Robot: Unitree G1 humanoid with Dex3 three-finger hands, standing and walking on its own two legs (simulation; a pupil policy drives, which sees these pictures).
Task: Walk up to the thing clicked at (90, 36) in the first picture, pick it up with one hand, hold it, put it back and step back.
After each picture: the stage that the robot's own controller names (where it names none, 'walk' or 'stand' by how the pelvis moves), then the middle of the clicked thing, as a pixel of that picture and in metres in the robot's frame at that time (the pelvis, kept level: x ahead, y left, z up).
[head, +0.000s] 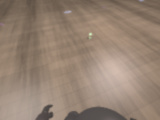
stand; (90, 35) +1.93 +0.03 -0.72
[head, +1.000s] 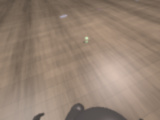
walk; (86, 39) +1.79 +0.26 -0.72
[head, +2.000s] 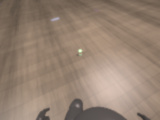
walk; (80, 52) +1.23 +0.29 -0.72
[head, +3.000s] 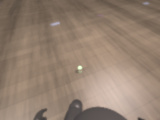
walk; (80, 69) +0.82 +0.22 -0.71
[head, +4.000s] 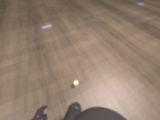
walk; (76, 83) +0.53 +0.21 -0.70
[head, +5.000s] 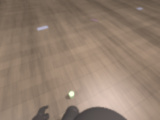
stand; (71, 95) +0.37 +0.20 -0.70
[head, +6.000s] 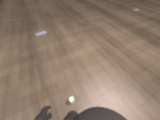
stand; (71, 100) +0.33 +0.20 -0.72
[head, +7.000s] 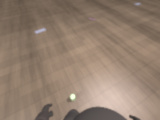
stand; (73, 97) +0.33 +0.21 -0.72
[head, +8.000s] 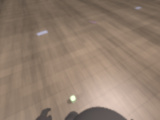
stand; (73, 99) +0.33 +0.20 -0.73
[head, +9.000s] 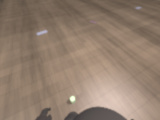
stand; (72, 99) +0.32 +0.20 -0.73
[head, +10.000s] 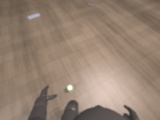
go down; (70, 88) +0.35 +0.21 -0.69
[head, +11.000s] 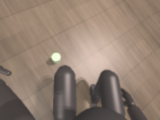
go down; (56, 58) +0.39 +0.27 -0.28
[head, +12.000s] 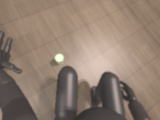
close in; (59, 59) +0.40 +0.26 -0.29
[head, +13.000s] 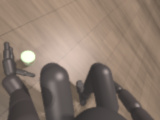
close in; (28, 58) +0.37 +0.30 -0.21
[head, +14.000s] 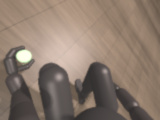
close; (25, 58) +0.36 +0.31 -0.21
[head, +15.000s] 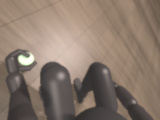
lift; (26, 60) +0.34 +0.30 -0.22
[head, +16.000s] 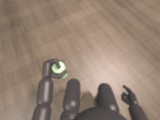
lift; (60, 70) +0.31 +0.21 -0.02
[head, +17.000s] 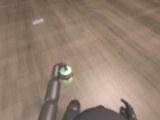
hold; (66, 75) +0.31 +0.17 -0.02
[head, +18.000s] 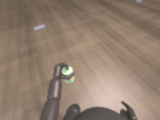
hold; (68, 74) +0.32 +0.17 -0.01
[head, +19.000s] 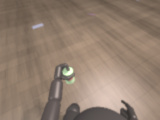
hold; (69, 75) +0.32 +0.16 -0.02
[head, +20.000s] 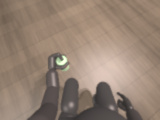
crouch; (63, 63) +0.38 +0.20 -0.10
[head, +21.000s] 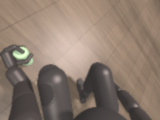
lower; (24, 57) +0.37 +0.32 -0.22
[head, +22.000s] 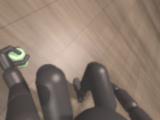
lower; (19, 58) +0.37 +0.32 -0.22
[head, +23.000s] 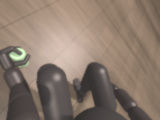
lower; (20, 58) +0.36 +0.32 -0.22
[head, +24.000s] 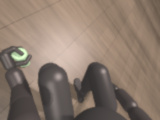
lower; (21, 58) +0.36 +0.32 -0.22
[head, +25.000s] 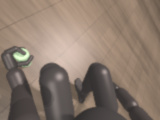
loosen; (23, 58) +0.35 +0.32 -0.21
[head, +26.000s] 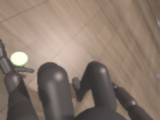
withdraw; (20, 60) +0.34 +0.31 -0.22
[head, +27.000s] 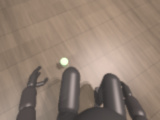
walk; (64, 63) +0.39 +0.26 -0.32
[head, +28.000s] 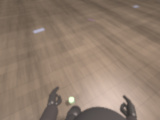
stand; (71, 100) +0.31 +0.19 -0.66
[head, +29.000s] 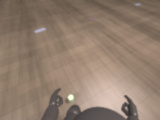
stand; (71, 98) +0.33 +0.22 -0.67
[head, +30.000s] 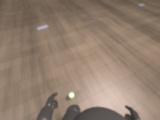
stand; (71, 96) +0.34 +0.21 -0.69
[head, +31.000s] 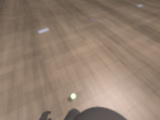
walk; (73, 97) +0.35 +0.20 -0.72
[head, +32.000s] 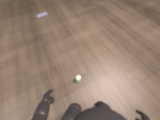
walk; (78, 78) +0.49 +0.14 -0.70
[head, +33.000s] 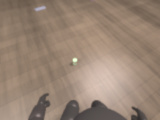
walk; (75, 61) +0.79 +0.22 -0.70
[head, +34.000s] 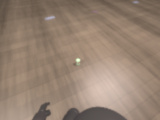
stand; (78, 61) +0.95 +0.21 -0.71
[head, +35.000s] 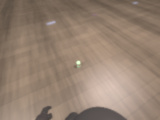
stand; (78, 64) +0.95 +0.22 -0.73
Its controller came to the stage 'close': yes
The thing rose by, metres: 0.70
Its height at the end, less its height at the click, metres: +0.00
